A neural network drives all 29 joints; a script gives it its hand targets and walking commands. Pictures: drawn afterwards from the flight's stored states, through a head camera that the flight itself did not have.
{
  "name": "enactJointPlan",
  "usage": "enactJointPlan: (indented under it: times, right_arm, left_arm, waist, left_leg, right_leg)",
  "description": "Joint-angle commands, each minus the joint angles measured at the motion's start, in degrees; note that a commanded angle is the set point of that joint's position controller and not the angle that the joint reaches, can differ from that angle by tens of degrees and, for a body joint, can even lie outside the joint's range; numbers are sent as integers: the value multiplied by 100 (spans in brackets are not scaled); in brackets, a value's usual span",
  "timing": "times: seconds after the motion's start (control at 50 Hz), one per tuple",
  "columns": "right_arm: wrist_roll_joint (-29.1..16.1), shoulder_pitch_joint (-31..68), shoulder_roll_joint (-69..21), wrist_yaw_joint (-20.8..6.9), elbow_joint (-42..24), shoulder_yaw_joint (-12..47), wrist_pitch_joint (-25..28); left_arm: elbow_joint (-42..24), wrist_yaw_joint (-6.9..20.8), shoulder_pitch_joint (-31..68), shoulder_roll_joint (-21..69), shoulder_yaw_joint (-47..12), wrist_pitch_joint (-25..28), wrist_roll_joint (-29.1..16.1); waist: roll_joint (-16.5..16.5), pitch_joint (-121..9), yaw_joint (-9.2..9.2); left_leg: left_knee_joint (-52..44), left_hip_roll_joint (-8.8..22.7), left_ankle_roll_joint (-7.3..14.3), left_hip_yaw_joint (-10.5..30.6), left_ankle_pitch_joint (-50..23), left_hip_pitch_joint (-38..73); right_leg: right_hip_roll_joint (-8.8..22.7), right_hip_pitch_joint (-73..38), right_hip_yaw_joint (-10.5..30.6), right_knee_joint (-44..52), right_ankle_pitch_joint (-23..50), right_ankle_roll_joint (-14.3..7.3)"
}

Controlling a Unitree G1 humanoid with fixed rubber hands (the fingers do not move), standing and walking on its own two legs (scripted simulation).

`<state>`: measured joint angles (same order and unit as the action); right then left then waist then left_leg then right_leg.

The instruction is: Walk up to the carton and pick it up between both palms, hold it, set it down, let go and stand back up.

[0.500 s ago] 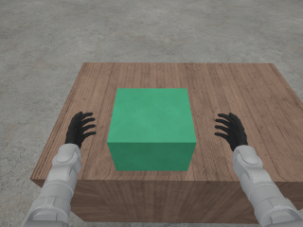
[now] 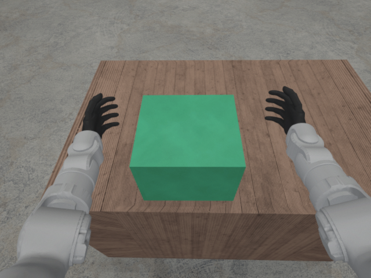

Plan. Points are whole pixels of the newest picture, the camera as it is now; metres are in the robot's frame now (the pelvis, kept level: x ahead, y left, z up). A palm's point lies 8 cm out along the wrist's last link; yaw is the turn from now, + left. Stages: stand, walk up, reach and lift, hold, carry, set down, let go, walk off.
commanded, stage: reach and lift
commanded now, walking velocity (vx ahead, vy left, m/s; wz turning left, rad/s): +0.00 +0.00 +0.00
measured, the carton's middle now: (188, 148) +0.46 +0.04 -0.03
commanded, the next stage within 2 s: none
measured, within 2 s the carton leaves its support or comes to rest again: neither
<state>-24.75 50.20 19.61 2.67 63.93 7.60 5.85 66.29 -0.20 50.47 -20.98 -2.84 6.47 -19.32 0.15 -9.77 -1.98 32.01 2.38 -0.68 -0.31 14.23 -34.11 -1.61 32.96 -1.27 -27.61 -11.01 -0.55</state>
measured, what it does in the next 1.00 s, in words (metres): lowers itself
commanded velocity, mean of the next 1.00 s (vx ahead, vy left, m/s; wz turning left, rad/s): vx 0.00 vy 0.00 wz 0.00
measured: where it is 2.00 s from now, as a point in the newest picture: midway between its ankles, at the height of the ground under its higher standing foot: outside the picture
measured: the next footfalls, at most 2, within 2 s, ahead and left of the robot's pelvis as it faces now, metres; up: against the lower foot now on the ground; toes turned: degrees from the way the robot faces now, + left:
none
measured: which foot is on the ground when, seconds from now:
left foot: down 0.00-1.00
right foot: down 0.00-1.00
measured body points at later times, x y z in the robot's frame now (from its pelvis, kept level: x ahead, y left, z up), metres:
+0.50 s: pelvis -0.01 -0.01 -0.01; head +0.10 +0.01 +0.42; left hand +0.45 +0.25 +0.05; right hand +0.48 -0.19 +0.06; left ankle +0.00 +0.12 -0.73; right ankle +0.01 -0.11 -0.73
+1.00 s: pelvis -0.02 +0.00 -0.05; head +0.13 +0.00 +0.37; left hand +0.46 +0.22 -0.02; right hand +0.48 -0.17 -0.01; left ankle +0.00 +0.12 -0.73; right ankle +0.01 -0.11 -0.73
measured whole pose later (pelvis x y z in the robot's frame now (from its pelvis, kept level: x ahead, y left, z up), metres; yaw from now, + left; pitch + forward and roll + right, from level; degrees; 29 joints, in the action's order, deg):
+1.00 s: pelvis -0.02 +0.00 -0.05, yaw +0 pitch +33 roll -2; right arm -22.3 57.2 16.0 3.4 70.3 6.4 18.9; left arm 80.4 -0.9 59.8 -18.1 -4.8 22.7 -21.1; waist 0.7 -15.3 -1.7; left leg 49.2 2.4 -0.8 0.5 18.1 -64.5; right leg -1.3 63.7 -2.2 -45.9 -15.7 -0.8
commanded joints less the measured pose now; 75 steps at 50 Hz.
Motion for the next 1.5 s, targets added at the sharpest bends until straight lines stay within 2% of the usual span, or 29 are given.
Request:
enactJointPlan:
  times: [0.0, 0.2, 0.38, 0.48, 0.5, 0.54, 0.62, 0.64, 0.66, 0.68, 0.72, 0.76, 0.78, 0.8, 0.84, 0.86, 0.9, 0.92, 0.94, 1.04, 1.1, 1.2, 1.24, 1.28, 1.3, 1.34, 1.36, 1.4, 1.48]
  right_arm:
    - [-127, 3063, 1150, -21, -403, -117, 198]
    - [-202, 3756, 1139, -78, 136, -47, 160]
    - [-136, 3125, 757, -56, 677, 46, 647]
    - [149, 3299, 744, -62, 301, -281, 1019]
    - [36, 3344, 604, -110, 164, -125, 1080]
    - [67, 3270, 733, -115, -119, -297, 1243]
    - [391, 3324, 679, 1, 124, -399, 1363]
    - [473, 3311, 739, 28, 303, -502, 1407]
    - [437, 3319, 651, 45, 120, -461, 1481]
    - [503, 3379, 613, 81, -25, -446, 1524]
    - [500, 3372, 552, 125, -117, -400, 1574]
    - [432, 3292, 614, 151, -180, -369, 1604]
    - [342, 3288, 574, 136, -215, -258, 1597]
    - [301, 3296, 611, 124, -237, -250, 1575]
    - [248, 3217, 545, 109, -109, -174, 1553]
    - [253, 3300, 677, 112, -295, -281, 1596]
    - [235, 3282, 711, 90, -334, -282, 1572]
    - [256, 3273, 707, 70, -117, -325, 1512]
    - [231, 3303, 652, 53, -108, -278, 1471]
    - [320, 3510, 257, -7, 16, -145, 1318]
    - [432, 3542, 133, 5, 122, -220, 1252]
    - [736, 3623, -117, 175, 491, -373, 1245]
    - [841, 3619, -214, 214, 754, -505, 1296]
    - [1033, 3671, -270, 264, 572, -723, 1391]
    - [1093, 3697, -234, 291, 524, -813, 1432]
    - [1190, 3776, -278, 308, 550, -928, 1455]
    - [1267, 3793, -304, 320, 481, -1044, 1467]
    - [1366, 3719, -432, 262, 616, -1117, 1435]
    - [1550, 3711, -470, 210, 547, -1235, 1386]
  left_arm:
    - [-465, 0, 3286, -1193, 25, 306, -109]
    - [556, 52, 4055, -1320, -333, 415, -291]
    - [1376, 221, 3569, -1018, -366, 1085, -69]
    - [1160, 150, 4019, -1038, -460, 1604, -269]
    - [1218, 115, 3934, -991, -565, 1697, -372]
    - [765, 17, 3983, -930, -619, 1867, -482]
    - [1209, 74, 3956, -1078, -341, 1992, -387]
    - [1318, 70, 3941, -1057, -404, 2028, -406]
    - [1194, 44, 3924, -1045, -379, 2076, -435]
    - [1245, 38, 3921, -1072, -326, 2121, -440]
    - [1210, 39, 3845, -1060, -244, 2153, -421]
    - [923, 9, 3819, -1090, -193, 2146, -327]
    - [924, 0, 3794, -1102, -106, 2105, -275]
    - [953, 1, 3676, -1006, -130, 2043, -294]
    - [939, 5, 3478, -920, -41, 1943, -149]
    - [691, -29, 3566, -865, -98, 1932, -193]
    - [495, -89, 3623, -760, -111, 1845, -199]
    - [596, -96, 3682, -748, -138, 1788, -158]
    - [537, -109, 3599, -746, -93, 1759, -138]
    - [696, -120, 3692, -511, -106, 1828, -226]
    - [892, -140, 3734, -338, -177, 1844, -229]
    - [1467, -135, 3741, -253, 45, 1890, -19]
    - [1575, -157, 3783, 4, -74, 1922, 67]
    - [1378, -202, 3937, 55, 3, 2007, 146]
    - [1275, -243, 4067, 44, 19, 2036, 215]
    - [1251, -280, 4196, -19, 116, 2026, 332]
    - [1157, -311, 4224, 146, 90, 2039, 331]
    - [1087, -314, 4221, 375, 36, 2034, 399]
    - [1374, -332, 4057, 495, 98, 2003, 497]
  waist:
    - [180, -4382, 57]
    - [38, -4690, 85]
    - [125, -4380, 106]
    - [383, -4961, 162]
    - [413, -4862, 90]
    - [667, -5498, 181]
    - [237, -5741, 207]
    - [236, -5920, 281]
    - [327, -6222, 202]
    - [146, -6393, 191]
    - [123, -6655, 163]
    - [215, -6834, 122]
    - [231, -6878, 1]
    - [219, -6838, 66]
    - [143, -6552, -28]
    - [259, -6828, 32]
    - [362, -6830, -4]
    - [394, -6713, 9]
    - [293, -6648, -60]
    - [-177, -5914, -72]
    - [-175, -5741, 34]
    - [-260, -5162, 59]
    - [-82, -5112, 138]
    - [57, -5354, 231]
    - [237, -5479, 217]
    - [343, -5566, 168]
    - [394, -5655, 284]
    - [643, -5579, 265]
    - [461, -5376, 281]
  left_leg:
    - [173, -174, -322, -133, -2746, 1892]
    - [78, -196, -211, -188, -2334, 971]
    - [56, -220, -187, -199, -2423, 408]
    - [246, -227, -294, -307, -2057, 287]
    - [405, -233, -293, -248, -2037, 361]
    - [668, -191, -445, -209, -2488, 814]
    - [917, -261, -326, -319, -2173, -35]
    - [915, -234, -336, -318, -1973, -183]
    - [1008, -238, -354, -351, -2073, -252]
    - [1144, -279, -325, -355, -2180, -415]
    - [1285, -317, -339, -419, -2231, -540]
    - [1396, -321, -377, -447, -2426, -495]
    - [1445, -342, -379, -463, -2542, -484]
    - [1502, -315, -382, -450, -2554, -441]
    - [1547, -305, -368, -432, -2612, -398]
    - [1584, -254, -450, -422, -2728, -167]
    - [1698, -258, -482, -415, -2914, 167]
    - [1683, -225, -496, -408, -2861, 298]
    - [1721, -206, -473, -400, -2894, 374]
    - [1663, -239, -263, -361, -2159, -355]
    - [1623, -239, -257, -324, -2007, -399]
    - [1555, -293, -215, -375, -1691, -951]
    - [1519, -272, -276, -365, -1668, -879]
    - [1568, -251, -369, -312, -1931, -484]
    - [1589, -258, -433, -309, -2031, -327]
    - [1607, -250, -488, -368, -2133, -214]
    - [1607, -252, -525, -305, -2188, -92]
    - [1571, -186, -586, -277, -2212, 249]
    - [1554, -170, -518, -250, -2103, 269]
  right_leg:
    - [-85, -1379, -132, -109, 2261, 159]
    - [30, -1652, -127, -370, 2396, 241]
    - [180, -1511, -96, -473, 2281, 268]
    - [160, -883, -208, -664, 1727, 218]
    - [128, -772, -177, -697, 1532, 191]
    - [49, -435, -257, -809, 1631, 112]
    - [74, -728, -173, -1191, 1947, 229]
    - [86, -728, -152, -1281, 1836, 262]
    - [97, -705, -145, -1363, 1862, 250]
    - [72, -869, -128, -1476, 2025, 275]
    - [67, -1018, -112, -1639, 2206, 295]
    - [10, -1056, -99, -1771, 2415, 309]
    - [-8, -1084, -125, -1819, 2508, 297]
    - [-27, -988, -127, -1811, 2395, 292]
    - [-71, -861, -130, -1819, 2358, 291]
    - [-96, -686, -183, -1824, 2289, 248]
    - [-166, -327, -234, -1775, 2201, 211]
    - [-187, -135, -252, -1728, 2001, 168]
    - [-224, -4, -276, -1717, 1923, 175]
    - [-101, -172, -187, -1771, 1571, 263]
    - [-72, -92, -148, -1745, 1430, 256]
    - [36, -470, -1, -1784, 1487, 241]
    - [21, -399, -25, -1769, 1353, 195]
    - [-33, -228, -112, -1722, 1361, 147]
    - [-35, -77, -99, -1698, 1353, 120]
    - [-52, -16, -157, -1693, 1445, 67]
    - [-70, 43, -182, -1669, 1438, 54]
    - [-81, 370, -263, -1550, 1118, -25]
    - [-69, 352, -281, -1433, 1030, -6]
